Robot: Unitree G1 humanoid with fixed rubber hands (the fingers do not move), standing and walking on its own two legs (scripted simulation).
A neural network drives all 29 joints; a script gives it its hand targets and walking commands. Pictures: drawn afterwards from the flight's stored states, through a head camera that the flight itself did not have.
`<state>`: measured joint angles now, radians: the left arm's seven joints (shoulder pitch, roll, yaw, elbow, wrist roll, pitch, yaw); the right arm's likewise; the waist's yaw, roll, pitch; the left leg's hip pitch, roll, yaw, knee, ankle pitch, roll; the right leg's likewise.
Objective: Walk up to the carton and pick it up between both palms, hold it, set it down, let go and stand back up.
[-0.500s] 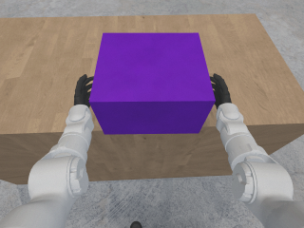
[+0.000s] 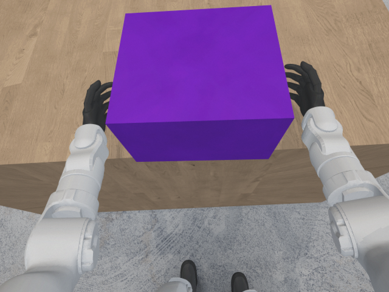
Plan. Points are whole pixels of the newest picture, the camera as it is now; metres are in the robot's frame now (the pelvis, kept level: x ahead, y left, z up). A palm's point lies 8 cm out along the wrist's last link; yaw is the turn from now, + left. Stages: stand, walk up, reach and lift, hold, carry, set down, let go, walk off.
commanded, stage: set down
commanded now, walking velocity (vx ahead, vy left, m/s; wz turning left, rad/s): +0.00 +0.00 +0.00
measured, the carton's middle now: (199, 88) +0.51 +0.04 +0.03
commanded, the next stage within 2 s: none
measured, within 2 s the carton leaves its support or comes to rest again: neither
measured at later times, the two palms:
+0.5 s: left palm (76, 161) +0.33 +0.27 +0.03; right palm (326, 143) +0.39 -0.20 +0.03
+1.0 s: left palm (65, 195) +0.27 +0.26 +0.06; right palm (349, 184) +0.30 -0.19 +0.08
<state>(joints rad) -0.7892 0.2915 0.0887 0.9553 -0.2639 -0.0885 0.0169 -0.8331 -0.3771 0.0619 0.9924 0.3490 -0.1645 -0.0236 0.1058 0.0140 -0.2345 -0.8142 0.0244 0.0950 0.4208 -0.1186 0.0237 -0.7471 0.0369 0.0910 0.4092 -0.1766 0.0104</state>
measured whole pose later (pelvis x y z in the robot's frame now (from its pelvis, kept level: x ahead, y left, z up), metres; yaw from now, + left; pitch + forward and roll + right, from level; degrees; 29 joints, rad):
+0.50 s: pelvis -0.01 +0.00 +0.00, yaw +0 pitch +25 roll -1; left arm -0.38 0.30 0.13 0.53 -0.26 -0.01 -0.02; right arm -0.46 -0.40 0.06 0.67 0.38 -0.16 0.01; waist 0.09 0.01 -0.22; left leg -0.74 0.02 0.09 0.42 -0.11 0.03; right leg -0.68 0.04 0.09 0.41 -0.17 0.01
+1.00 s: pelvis -0.05 +0.00 +0.01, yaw +0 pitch +5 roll -1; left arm -0.33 0.33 0.01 0.56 -0.26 0.10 0.05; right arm -0.35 -0.31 0.01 0.62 0.38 0.07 0.06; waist 0.05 -0.05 -0.09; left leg -0.39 0.02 0.09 0.42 -0.11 0.03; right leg -0.33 0.04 0.09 0.41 -0.17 0.01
